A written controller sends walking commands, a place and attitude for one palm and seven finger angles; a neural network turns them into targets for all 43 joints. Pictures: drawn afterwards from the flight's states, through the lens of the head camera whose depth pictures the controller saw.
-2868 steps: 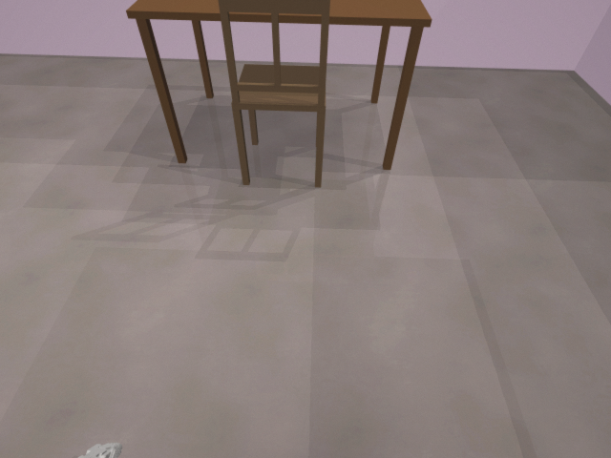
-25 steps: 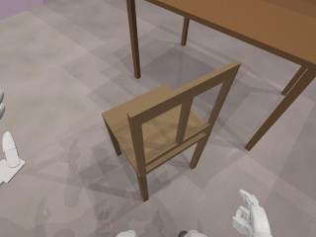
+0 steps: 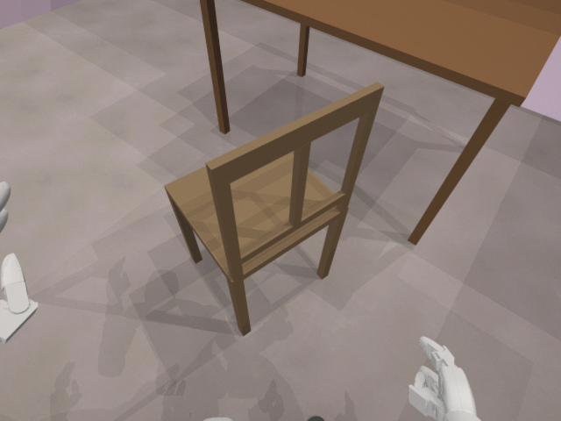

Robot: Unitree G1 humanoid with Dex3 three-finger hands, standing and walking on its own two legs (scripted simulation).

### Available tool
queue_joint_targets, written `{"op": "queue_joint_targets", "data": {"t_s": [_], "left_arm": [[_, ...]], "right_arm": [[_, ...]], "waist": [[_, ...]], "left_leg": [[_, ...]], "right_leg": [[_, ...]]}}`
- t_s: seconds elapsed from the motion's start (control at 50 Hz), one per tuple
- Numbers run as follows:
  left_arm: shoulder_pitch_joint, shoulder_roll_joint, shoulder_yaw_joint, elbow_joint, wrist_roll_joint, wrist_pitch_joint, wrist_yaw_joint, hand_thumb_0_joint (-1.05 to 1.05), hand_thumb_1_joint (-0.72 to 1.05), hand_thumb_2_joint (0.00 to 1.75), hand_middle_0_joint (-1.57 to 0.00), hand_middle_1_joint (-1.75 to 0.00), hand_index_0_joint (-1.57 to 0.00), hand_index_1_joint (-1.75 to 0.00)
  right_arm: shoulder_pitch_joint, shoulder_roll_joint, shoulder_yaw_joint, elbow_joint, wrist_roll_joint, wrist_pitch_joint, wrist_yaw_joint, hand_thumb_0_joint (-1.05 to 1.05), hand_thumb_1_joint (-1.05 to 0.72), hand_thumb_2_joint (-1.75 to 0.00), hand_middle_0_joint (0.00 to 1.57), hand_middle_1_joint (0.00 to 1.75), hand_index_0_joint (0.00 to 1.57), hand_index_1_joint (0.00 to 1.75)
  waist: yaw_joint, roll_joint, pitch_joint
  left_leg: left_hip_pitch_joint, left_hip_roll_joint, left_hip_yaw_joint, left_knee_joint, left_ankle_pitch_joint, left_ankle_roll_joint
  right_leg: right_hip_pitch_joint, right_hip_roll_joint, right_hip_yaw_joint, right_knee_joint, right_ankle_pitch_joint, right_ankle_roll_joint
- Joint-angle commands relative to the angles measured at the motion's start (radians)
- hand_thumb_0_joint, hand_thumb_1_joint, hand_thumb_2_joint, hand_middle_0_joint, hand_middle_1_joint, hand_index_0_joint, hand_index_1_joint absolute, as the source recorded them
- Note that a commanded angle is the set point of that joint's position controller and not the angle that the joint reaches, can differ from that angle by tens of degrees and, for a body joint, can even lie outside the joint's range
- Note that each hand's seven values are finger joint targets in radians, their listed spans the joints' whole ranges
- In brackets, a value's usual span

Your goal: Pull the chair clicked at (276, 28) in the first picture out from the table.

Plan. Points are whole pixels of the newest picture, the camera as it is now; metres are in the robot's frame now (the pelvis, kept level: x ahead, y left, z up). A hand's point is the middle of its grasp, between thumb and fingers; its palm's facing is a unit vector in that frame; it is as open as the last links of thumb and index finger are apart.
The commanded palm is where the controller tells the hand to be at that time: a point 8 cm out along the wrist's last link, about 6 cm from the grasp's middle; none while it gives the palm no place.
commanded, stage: stop stepping back and stand still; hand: left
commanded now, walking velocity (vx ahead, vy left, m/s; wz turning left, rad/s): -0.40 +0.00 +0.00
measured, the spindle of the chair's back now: (298, 187) +0.58 -0.02 -0.10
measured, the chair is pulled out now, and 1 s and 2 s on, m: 0.53 0.53 0.53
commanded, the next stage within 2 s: let the arm hang, fingers relaxed in 1.56 s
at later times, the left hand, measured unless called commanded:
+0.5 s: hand out of the picture +0.12 +0.27 +0.16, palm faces +0.41 -0.79 -0.45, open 7.4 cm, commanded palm +0.06 +0.31 +0.18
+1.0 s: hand out of the picture +0.11 +0.29 +0.16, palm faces +0.43 -0.78 -0.45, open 7.4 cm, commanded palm +0.06 +0.33 +0.18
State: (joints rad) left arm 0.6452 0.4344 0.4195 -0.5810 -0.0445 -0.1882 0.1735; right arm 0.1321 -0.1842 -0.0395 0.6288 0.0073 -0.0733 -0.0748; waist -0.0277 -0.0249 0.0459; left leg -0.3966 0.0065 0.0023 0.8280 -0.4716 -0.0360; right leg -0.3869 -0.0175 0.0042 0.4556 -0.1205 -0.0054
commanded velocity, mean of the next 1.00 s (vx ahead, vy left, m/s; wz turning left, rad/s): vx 0.09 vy -0.02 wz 0.00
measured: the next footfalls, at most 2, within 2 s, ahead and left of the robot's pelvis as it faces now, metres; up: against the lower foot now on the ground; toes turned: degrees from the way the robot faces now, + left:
left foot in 0.06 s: -0.01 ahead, +0.14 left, +0.00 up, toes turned +2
right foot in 0.58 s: -0.01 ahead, -0.09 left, +0.00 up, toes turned +1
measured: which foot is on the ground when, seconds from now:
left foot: up 0.00-0.04, down 0.06-1.00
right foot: down 0.00-0.46, up 0.48-0.56, down 0.58-1.00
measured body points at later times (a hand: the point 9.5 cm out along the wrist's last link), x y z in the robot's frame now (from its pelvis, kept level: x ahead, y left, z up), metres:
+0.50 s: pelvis -0.09 +0.02 +0.00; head -0.11 +0.02 +0.44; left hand +0.09 +0.31 +0.19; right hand +0.05 -0.23 -0.09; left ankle -0.04 +0.14 -0.74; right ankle -0.02 -0.11 -0.72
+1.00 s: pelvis -0.08 +0.03 +0.00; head -0.09 +0.03 +0.45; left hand +0.08 +0.33 +0.18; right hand +0.08 -0.19 -0.09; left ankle -0.05 +0.13 -0.74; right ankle -0.05 -0.09 -0.74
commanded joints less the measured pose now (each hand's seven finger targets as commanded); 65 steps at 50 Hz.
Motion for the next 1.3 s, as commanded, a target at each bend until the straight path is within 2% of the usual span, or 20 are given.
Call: {"op": "queue_joint_targets", "data": {"t_s": [0.0, 0.04, 0.08, 0.12, 0.2, 0.24, 0.3, 0.36, 0.44, 0.48, 0.52, 0.58, 0.6, 0.68, 0.72, 0.76, 0.82, 0.9, 1.06, 1.28], "left_arm": [[0.017, 0.182, 0.173, -0.24, -0.017, -0.081, 0.036, 0.0, 0.9, 0.9, -0.2, -0.3, -0.2, -0.3], [0.004, 0.178, 0.178, -0.258, -0.024, -0.102, 0.027, 0.0, 0.9, 0.9, -0.2, -0.3, -0.2, -0.3], [0.022, 0.177, 0.196, -0.223, -0.025, -0.082, 0.021, 0.0, 0.9, 0.9, -0.2, -0.3, -0.2, -0.3], [-0.046, 0.167, 0.167, -0.278, -0.024, -0.063, 0.014, 0.0, 0.9, 0.9, -0.2, -0.3, -0.2, -0.3], [-0.059, 0.143, 0.112, -0.144, 0.0, -0.034, 0.009, 0.0, 0.9, 0.9, -0.2, -0.3, -0.2, -0.3], [-0.127, 0.146, 0.099, -0.093, 0.004, -0.037, 0.004, 0.0, 0.9, 0.9, -0.2, -0.3, -0.2, -0.3], [-0.141, 0.172, 0.101, -0.095, 0.006, -0.026, 0.01, 0.0, 0.9, 0.9, -0.2, -0.3, -0.2, -0.3], [-0.152, 0.18, 0.112, -0.117, 0.002, -0.031, 0.02, 0.0, 0.9, 0.9, -0.2, -0.3, -0.2, -0.3], [-0.154, 0.175, 0.116, -0.151, 0.012, -0.029, 0.021, 0.0, 0.9, 0.9, -0.2, -0.3, -0.2, -0.3], [-0.12, 0.151, 0.109, -0.048, 0.015, -0.02, 0.003, 0.0, 0.9, 0.9, -0.2, -0.3, -0.2, -0.3], [-0.068, 0.135, 0.094, 0.019, 0.008, -0.02, -0.003, 0.0, 0.9, 0.9, -0.2, -0.3, -0.2, -0.3], [-0.175, 0.168, 0.087, -0.049, 0.002, -0.042, -0.015, 0.0, 0.9, 0.9, -0.2, -0.3, -0.2, -0.3], [-0.195, 0.165, 0.081, -0.063, 0.0, -0.042, -0.013, 0.0, 0.9, 0.9, -0.2, -0.3, -0.2, -0.3], [-0.228, 0.179, 0.091, -0.161, 0.002, -0.049, 0.003, 0.0, 0.9, 0.9, -0.2, -0.3, -0.2, -0.3], [-0.225, 0.176, 0.102, -0.192, 0.0, -0.061, 0.016, 0.0, 0.9, 0.9, -0.2, -0.3, -0.2, -0.3], [-0.191, 0.171, 0.117, -0.103, 0.01, -0.047, 0.005, 0.0, 0.9, 0.9, -0.2, -0.3, -0.2, -0.3], [-0.14, 0.156, 0.104, -0.051, 0.015, -0.035, -0.004, 0.0, 0.9, 0.9, -0.2, -0.3, -0.2, -0.3], [-0.144, 0.129, 0.071, -0.071, 0.009, -0.036, -0.012, 0.0, 0.9, 0.9, -0.2, -0.3, -0.2, -0.3], [-0.146, 0.15, 0.1, -0.089, -0.006, -0.041, 0.004, 0.0, 0.9, 0.9, -0.2, -0.3, -0.2, -0.3], [-0.078, 0.141, 0.092, -0.11, -0.019, -0.039, 0.001, 0.0, 0.9, 0.9, -0.2, -0.3, -0.2, -0.3]], "right_arm": [[-0.015, -0.102, -0.03, -0.138, 0.0, -0.045, -0.017, 0.0, -0.9, -0.9, 0.2, 0.3, 0.2, 0.3], [-0.021, -0.14, -0.055, -0.138, 0.005, -0.069, -0.018, 0.0, -0.9, -0.9, 0.2, 0.3, 0.2, 0.3], [-0.024, -0.129, -0.061, -0.144, -0.008, -0.107, -0.006, 0.0, -0.9, -0.9, 0.2, 0.3, 0.2, 0.3], [-0.001, -0.134, -0.071, -0.137, 0.005, -0.119, 0.01, 0.0, -0.9, -0.9, 0.2, 0.3, 0.2, 0.3], [0.018, -0.158, -0.041, -0.144, 0.025, -0.12, 0.026, 0.0, -0.9, -0.9, 0.2, 0.3, 0.2, 0.3], [0.001, -0.161, -0.031, -0.147, 0.018, -0.119, 0.019, 0.0, -0.9, -0.9, 0.2, 0.3, 0.2, 0.3], [0.035, -0.147, -0.031, -0.141, 0.012, -0.103, 0.013, 0.0, -0.9, -0.9, 0.2, 0.3, 0.2, 0.3], [0.029, -0.147, -0.013, -0.144, 0.006, -0.084, 0.006, 0.0, -0.9, -0.9, 0.2, 0.3, 0.2, 0.3], [-0.007, -0.16, -0.009, -0.167, 0.011, -0.081, 0.0, 0.0, -0.9, -0.9, 0.2, 0.3, 0.2, 0.3], [-0.007, -0.139, -0.016, -0.161, 0.014, -0.084, 0.016, 0.0, -0.9, -0.9, 0.2, 0.3, 0.2, 0.3], [0.016, -0.143, -0.013, -0.154, 0.021, -0.084, 0.022, 0.0, -0.9, -0.9, 0.2, 0.3, 0.2, 0.3], [0.038, -0.144, -0.03, -0.149, 0.015, -0.076, 0.031, 0.0, -0.9, -0.9, 0.2, 0.3, 0.2, 0.3], [0.054, -0.144, -0.035, -0.14, 0.017, -0.078, 0.035, 0.0, -0.9, -0.9, 0.2, 0.3, 0.2, 0.3], [0.017, -0.147, -0.007, -0.15, 0.006, -0.075, 0.007, 0.0, -0.9, -0.9, 0.2, 0.3, 0.2, 0.3], [0.01, -0.171, -0.006, -0.163, 0.007, -0.097, -0.002, 0.0, -0.9, -0.9, 0.2, 0.3, 0.2, 0.3], [-0.01, -0.137, -0.007, -0.148, 0.006, -0.113, 0.004, 0.0, -0.9, -0.9, 0.2, 0.3, 0.2, 0.3], [-0.001, -0.135, 0.0, -0.142, 0.016, -0.126, 0.015, 0.0, -0.9, -0.9, 0.2, 0.3, 0.2, 0.3], [0.015, -0.146, -0.017, -0.147, 0.01, -0.121, 0.026, 0.0, -0.9, -0.9, 0.2, 0.3, 0.2, 0.3], [-0.011, -0.141, -0.004, -0.159, 0.013, -0.108, 0.007, 0.0, -0.9, -0.9, 0.2, 0.3, 0.2, 0.3], [-0.014, -0.152, -0.018, -0.179, 0.023, -0.079, 0.009, 0.0, -0.9, -0.9, 0.2, 0.3, 0.2, 0.3]], "waist": [[0.017, -0.037, -0.198], [0.027, 0.233, -0.145], [0.012, 0.393, -0.175], [0.013, 0.318, -0.182], [0.015, 0.151, -0.098], [0.005, 0.049, -0.029], [-0.004, -0.123, -0.063], [-0.012, -0.036, -0.094], [0.003, 0.332, -0.012], [0.03, 0.288, -0.014], [0.035, 0.118, -0.006], [0.017, -0.172, -0.038], [0.008, -0.2, -0.052], [-0.007, 0.096, -0.01], [0.006, 0.327, 0.003], [0.019, 0.301, -0.011], [0.031, 0.114, -0.026], [0.014, 0.004, -0.015], [0.026, 0.121, -0.089], [0.026, 0.111, -0.157]], "left_leg": [[0.163, 0.042, 0.017, -0.446, 0.185, 0.04], [0.167, 0.275, -0.196, -0.53, 0.429, 0.133], [0.083, 0.343, -0.234, -0.539, 0.411, 0.187], [0.214, 0.264, -0.09, -0.403, 0.623, 0.155], [0.032, 0.172, -0.08, -0.391, 0.157, 0.093], [-0.019, 0.078, -0.031, -0.344, -0.089, 0.062], [0.135, 0.004, 0.005, -0.133, -0.008, 0.061], [0.165, 0.025, -0.036, -0.264, -0.001, 0.083], [-0.129, 0.208, -0.3, -0.687, -0.361, 0.162], [-0.245, 0.2, -0.211, -0.612, -0.251, 0.161], [-0.191, 0.123, -0.116, -0.458, -0.198, 0.101], [-0.127, -0.001, 0.004, 0.078, 0.021, 0.052], [-0.048, 0.015, -0.02, 0.119, 0.052, 0.05], [0.24, 0.053, -0.042, -0.339, 0.046, 0.08], [0.187, 0.249, -0.369, -0.632, -0.08, 0.156], [0.003, 0.245, -0.335, -0.677, -0.205, 0.156], [-0.012, 0.148, -0.159, -0.529, -0.039, 0.113], [0.085, 0.058, -0.067, -0.395, 0.0, 0.071], [0.181, 0.109, -0.102, -0.509, 0.231, 0.081], [0.276, 0.107, -0.061, -0.455, 0.552, 0.06]], "right_leg": [[0.152, -0.189, 0.119, -0.053, 0.114, -0.063], [0.012, -0.006, 0.0, 0.148, -0.098, 0.032], [-0.036, 0.045, 0.037, 0.471, -0.388, 0.032], [-0.043, 0.026, 0.036, 0.354, -0.309, 0.037], [0.26, 0.009, -0.016, -0.058, -0.088, 0.027], [0.177, -0.063, 0.118, -0.146, -0.298, -0.017], [-0.047, -0.159, 0.266, -0.267, -0.618, -0.076], [-0.025, -0.133, 0.178, -0.169, -0.569, -0.073], [0.152, 0.092, -0.051, 0.337, -0.317, 0.016], [0.275, 0.067, -0.038, 0.332, -0.291, 0.022], [0.31, 0.042, -0.027, 0.026, -0.299, -0.005], [0.16, -0.256, 0.426, -0.29, -0.546, -0.169], [0.068, -0.276, 0.427, -0.313, -0.617, -0.182], [-0.106, -0.119, 0.13, -0.071, -0.508, -0.092], [-0.067, 0.05, -0.01, 0.24, -0.312, -0.004], [0.09, 0.031, 0.029, 0.29, -0.305, 0.01], [0.266, 0.012, 0.02, -0.036, -0.163, 0.012], [0.123, -0.065, 0.188, -0.206, -0.374, -0.042], [0.237, -0.022, 0.079, -0.098, -0.023, -0.012], [0.302, -0.038, 0.065, -0.076, 0.206, -0.014]]}}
